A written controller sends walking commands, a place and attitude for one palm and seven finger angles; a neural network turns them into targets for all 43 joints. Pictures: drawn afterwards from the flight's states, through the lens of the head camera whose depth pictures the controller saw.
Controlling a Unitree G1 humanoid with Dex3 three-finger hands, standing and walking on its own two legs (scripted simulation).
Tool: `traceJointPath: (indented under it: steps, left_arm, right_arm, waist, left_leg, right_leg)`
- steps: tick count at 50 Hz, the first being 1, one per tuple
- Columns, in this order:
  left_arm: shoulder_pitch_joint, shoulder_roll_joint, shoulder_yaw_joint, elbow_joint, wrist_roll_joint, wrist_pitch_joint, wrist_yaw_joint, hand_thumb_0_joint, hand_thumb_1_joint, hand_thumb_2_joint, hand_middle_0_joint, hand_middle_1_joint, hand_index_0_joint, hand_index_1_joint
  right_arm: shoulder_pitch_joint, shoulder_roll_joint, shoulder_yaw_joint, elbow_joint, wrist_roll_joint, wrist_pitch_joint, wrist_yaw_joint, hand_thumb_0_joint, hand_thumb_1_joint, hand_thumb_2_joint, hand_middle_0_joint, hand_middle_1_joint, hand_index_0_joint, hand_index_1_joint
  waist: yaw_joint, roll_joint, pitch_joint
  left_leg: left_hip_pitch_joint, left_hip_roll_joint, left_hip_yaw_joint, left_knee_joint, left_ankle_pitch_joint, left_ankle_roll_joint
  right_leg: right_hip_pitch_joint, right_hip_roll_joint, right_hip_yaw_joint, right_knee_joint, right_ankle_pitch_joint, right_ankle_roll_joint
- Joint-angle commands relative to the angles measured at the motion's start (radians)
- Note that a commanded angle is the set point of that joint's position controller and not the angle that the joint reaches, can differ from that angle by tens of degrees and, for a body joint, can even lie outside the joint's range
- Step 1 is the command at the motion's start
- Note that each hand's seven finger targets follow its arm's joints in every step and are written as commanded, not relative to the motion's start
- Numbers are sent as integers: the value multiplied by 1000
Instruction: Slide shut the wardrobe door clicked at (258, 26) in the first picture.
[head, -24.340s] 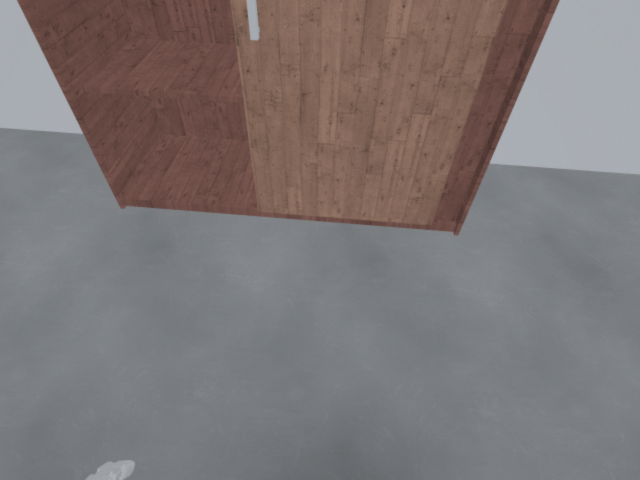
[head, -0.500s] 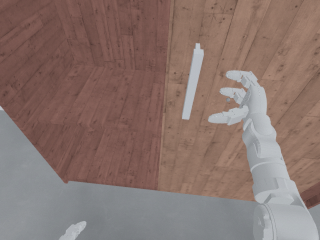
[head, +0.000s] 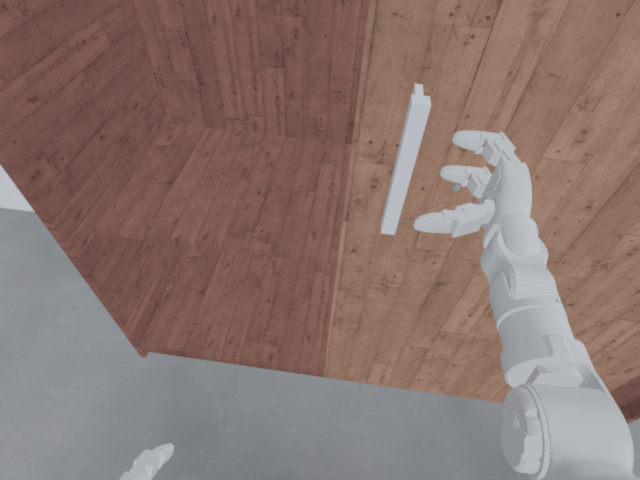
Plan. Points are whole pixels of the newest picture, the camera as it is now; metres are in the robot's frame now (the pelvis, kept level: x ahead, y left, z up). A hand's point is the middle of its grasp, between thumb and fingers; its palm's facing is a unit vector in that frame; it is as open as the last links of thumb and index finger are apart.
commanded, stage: slide the fingers in behind the handle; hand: right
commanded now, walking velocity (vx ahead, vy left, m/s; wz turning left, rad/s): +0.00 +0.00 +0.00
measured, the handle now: (401, 166) +0.50 -0.04 +0.14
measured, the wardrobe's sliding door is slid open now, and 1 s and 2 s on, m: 0.58 0.58 0.58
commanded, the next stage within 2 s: move the hooked fingers beside the handle in 1.00 s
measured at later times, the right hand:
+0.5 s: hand (460, 191) +0.44 -0.11 +0.16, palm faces +0.03 +1.00 +0.01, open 14.0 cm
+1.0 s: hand (449, 190) +0.45 -0.10 +0.15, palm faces +0.02 +1.00 +0.00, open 14.0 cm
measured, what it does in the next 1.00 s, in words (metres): stands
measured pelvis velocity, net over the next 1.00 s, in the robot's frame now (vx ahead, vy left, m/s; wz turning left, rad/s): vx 0.00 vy -0.01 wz -0.02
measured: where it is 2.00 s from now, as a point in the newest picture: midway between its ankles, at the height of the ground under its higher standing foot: outside the picture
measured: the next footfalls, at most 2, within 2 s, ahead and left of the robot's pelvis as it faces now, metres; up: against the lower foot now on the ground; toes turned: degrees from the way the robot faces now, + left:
none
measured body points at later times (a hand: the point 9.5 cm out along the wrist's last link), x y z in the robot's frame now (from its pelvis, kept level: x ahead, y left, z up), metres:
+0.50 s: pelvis -0.01 +0.00 +0.00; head +0.01 +0.01 +0.45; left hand +0.06 +0.25 -0.12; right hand +0.44 -0.17 +0.16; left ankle +0.02 +0.10 -0.73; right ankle +0.00 -0.11 -0.73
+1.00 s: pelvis +0.00 -0.01 +0.00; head +0.02 -0.01 +0.45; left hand +0.11 +0.23 -0.12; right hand +0.44 -0.16 +0.15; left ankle +0.02 +0.10 -0.73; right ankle +0.00 -0.11 -0.73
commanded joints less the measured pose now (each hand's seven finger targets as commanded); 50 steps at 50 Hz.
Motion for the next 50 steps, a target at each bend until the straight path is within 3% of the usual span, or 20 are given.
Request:
traceJointPath:
  steps: [1, 3, 5, 8, 9, 12, 13, 16, 18, 21, 24, 27, 28, 30, 33, 35, 46, 47, 48, 50]
  left_arm:
    - [-3, 129, 40, -98, 2, -53, 14, 0, 900, 900, -200, -300, -200, -300]
    - [6, 135, 42, -92, 2, -53, 16, 0, 900, 900, -200, -300, -200, -300]
    - [8, 129, 40, -92, 2, -55, 15, 0, 900, 900, -200, -300, -200, -300]
    - [13, 135, 42, -94, 1, -60, 10, 0, 900, 900, -200, -300, -200, -300]
    - [10, 132, 42, -98, 1, -63, 8, 0, 900, 900, -200, -300, -200, -300]
    - [14, 138, 43, -96, 0, -66, 8, 0, 900, 900, -200, -300, -200, -300]
    - [17, 141, 46, -97, 1, -65, 7, 0, 900, 900, -200, -300, -200, -300]
    - [6, 133, 46, -110, -2, -69, 4, 0, 900, 900, -200, -300, -200, -300]
    - [15, 142, 48, -101, 0, -64, 6, 0, 900, 900, -200, -300, -200, -300]
    - [2, 135, 48, -118, -2, -67, 3, 0, 900, 900, -200, -300, -200, -300]
    - [-1, 135, 50, -118, -3, -68, 3, 0, 900, 900, -200, -300, -200, -300]
    - [-5, 133, 48, -114, -4, -70, 5, 0, 900, 900, -200, -300, -200, -300]
    - [-3, 136, 48, -106, -3, -67, 7, 0, 900, 900, -200, -300, -200, -300]
    - [-9, 132, 42, -105, -2, -66, 7, 0, 900, 900, -200, -300, -200, -300]
    - [-4, 135, 46, -102, 4, -69, 9, 0, 900, 900, -200, -300, -200, -300]
    - [-1, 123, 43, -103, 5, -75, 3, 0, 900, 900, -200, -300, -200, -300]
    - [-3, 121, 52, -87, 1, -81, -8, 0, 900, 900, -200, -300, -200, -300]
    - [2, 121, 51, -83, 2, -81, -9, 0, 900, 900, -200, -300, -200, -300]
    - [1, 123, 53, -81, 1, -80, -8, 0, 900, 900, -200, -300, -200, -300]
    - [-1, 122, 51, -80, 5, -80, -9, 0, 900, 900, -200, -300, -200, -300]
  right_arm:
    - [-560, -216, -55, -187, 8, -100, -2, 0, 500, -300, 300, 1200, 300, 1200]
    - [-572, -260, -86, -155, -1, -111, -2, 0, 500, -300, 300, 1200, 300, 1200]
    - [-607, -234, -60, -151, 2, -124, 4, 0, 500, -300, 300, 1200, 300, 1200]
    - [-555, -242, -75, -118, 2, -138, 8, 0, 500, -300, 300, 1200, 300, 1200]
    - [-573, -212, -48, -140, 10, -145, 12, 0, 500, -300, 300, 1200, 300, 1200]
    - [-573, -240, -68, -126, 9, -150, 13, 0, 500, -300, 300, 1200, 300, 1200]
    - [-557, -256, -80, -132, 2, -154, 11, 0, 500, -300, 300, 1200, 300, 1200]
    - [-525, -206, -44, -172, 8, -152, 16, 0, 500, -300, 300, 1200, 300, 1200]
    - [-494, -238, -74, -143, 3, -141, 12, 0, 500, -300, 300, 1200, 300, 1200]
    - [-500, -178, -25, -206, 11, -132, 15, 0, 500, -300, 300, 1200, 300, 1200]
    - [-474, -183, -32, -236, 13, -125, 11, 0, 500, -300, 300, 1200, 300, 1200]
    - [-494, -139, 3, -235, 16, -109, 8, 0, 500, -300, 300, 1200, 300, 1200]
    - [-485, -162, -16, -207, 8, -102, 0, 0, 500, -300, 300, 1200, 300, 1200]
    - [-529, -146, 0, -205, 11, -95, -7, 0, 500, -300, 300, 1200, 300, 1200]
    - [-544, -188, -33, -229, 0, -113, -21, 0, 500, -300, 300, 1200, 300, 1200]
    - [-549, -104, 34, -243, 1, -122, -17, 0, 500, -300, 300, 1200, 300, 1200]
    - [-563, 21, 125, -250, 6, -96, -35, 0, 500, -300, 300, 1200, 300, 1200]
    - [-591, 28, 135, -261, 4, -97, -38, 0, 500, -300, 300, 1200, 300, 1200]
    - [-562, 22, 122, -233, 3, -91, -43, 0, 500, -300, 300, 1200, 300, 1200]
    - [-571, 2, 99, -245, 9, -87, -52, 0, 500, -300, 300, 1200, 300, 1200]
  waist:
    - [19, 77, -289]
    - [14, 92, -303]
    - [26, 56, -302]
    - [11, 69, -309]
    - [23, 60, -310]
    - [23, 75, -298]
    - [9, 86, -321]
    - [9, 42, -331]
    - [6, 95, -307]
    - [9, 52, -314]
    - [3, 56, -329]
    - [21, 70, -289]
    - [13, 84, -267]
    - [26, 56, -252]
    - [13, 56, -319]
    - [24, 31, -331]
    - [40, 27, -317]
    - [47, 33, -320]
    - [32, 69, -308]
    - [26, 45, -331]
  left_leg:
    - [145, 10, -26, -80, 172, -16]
    - [156, 12, -34, -79, 163, -18]
    - [149, 14, -35, -77, 161, -16]
    - [148, 11, -35, -74, 153, -14]
    - [143, 12, -33, -76, 149, -15]
    - [136, 12, -36, -79, 130, -16]
    - [153, 11, -40, -75, 131, -15]
    - [147, 8, -29, -69, 158, -12]
    - [149, 7, -29, -74, 154, -13]
    - [136, 6, -23, -75, 145, -12]
    - [144, 4, -19, -73, 165, -11]
    - [109, 1, -8, -77, 151, -13]
    - [103, 0, -9, -79, 138, -12]
    - [81, 3, -11, -85, 99, -14]
    - [106, 2, -9, -69, 136, -10]
    - [94, -2, 7, -52, 179, -5]
    - [36, -8, 27, -40, 209, -6]
    - [37, -8, 30, -40, 209, -6]
    - [42, -10, 29, -42, 204, -4]
    - [58, -8, 27, -37, 218, -4]
  right_leg:
    - [48, 23, -4, -55, 135, -13]
    - [30, 24, -5, -51, 129, -13]
    - [31, 25, -5, -49, 121, -13]
    - [24, 24, -6, -48, 118, -12]
    - [29, 23, -6, -51, 111, -13]
    - [18, 21, -5, -49, 95, -14]
    - [14, 22, -4, -51, 100, -14]
    - [43, 20, -6, -53, 120, -12]
    - [26, 18, -6, -55, 121, -13]
    - [49, 18, -7, -60, 117, -13]
    - [66, 16, -5, -59, 141, -12]
    - [76, 14, 1, -63, 134, -13]
    - [63, 14, 1, -64, 127, -12]
    - [59, 16, 6, -67, 93, -11]
    - [89, 16, 7, -57, 137, -9]
    - [125, 13, 17, -57, 183, -1]
    - [182, 9, 34, -42, 255, 13]
    - [185, 9, 39, -45, 258, 16]
    - [172, 9, 40, -46, 257, 15]
    - [173, 12, 37, -47, 266, 17]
